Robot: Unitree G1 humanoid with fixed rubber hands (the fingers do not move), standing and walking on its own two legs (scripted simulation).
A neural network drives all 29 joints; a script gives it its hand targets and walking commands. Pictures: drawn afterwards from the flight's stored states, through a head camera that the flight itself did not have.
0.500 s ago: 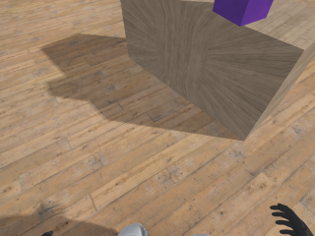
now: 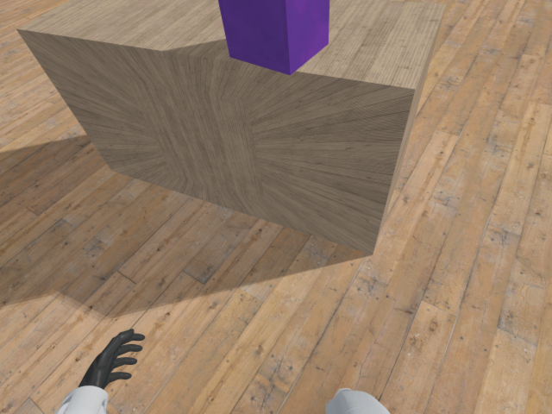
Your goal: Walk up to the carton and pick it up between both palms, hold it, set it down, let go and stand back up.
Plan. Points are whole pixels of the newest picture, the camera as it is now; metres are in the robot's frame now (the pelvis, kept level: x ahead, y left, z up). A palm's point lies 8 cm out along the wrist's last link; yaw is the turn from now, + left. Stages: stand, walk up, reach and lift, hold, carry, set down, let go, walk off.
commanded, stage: walk up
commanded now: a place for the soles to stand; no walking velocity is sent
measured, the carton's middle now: (275, 5) +1.03 -0.02 +0.13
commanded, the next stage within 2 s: none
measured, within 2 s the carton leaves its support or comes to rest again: neither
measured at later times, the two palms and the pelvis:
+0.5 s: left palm (44, 310) +0.32 +0.44 -0.06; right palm (417, 290) +0.30 -0.21 -0.05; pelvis +0.22 +0.12 +0.00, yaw -12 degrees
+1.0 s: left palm (119, 164) +0.63 +0.36 -0.01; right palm (393, 291) +0.31 -0.18 -0.09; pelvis +0.39 +0.12 +0.01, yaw -21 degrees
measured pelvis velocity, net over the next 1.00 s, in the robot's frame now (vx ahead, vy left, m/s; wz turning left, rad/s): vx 0.39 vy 0.12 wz -0.37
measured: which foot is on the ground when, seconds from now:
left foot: up 0.00-0.40, down 0.42-0.84, up 0.86-1.00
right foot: down 0.00-0.42, up 0.44-0.82, down 0.84-1.00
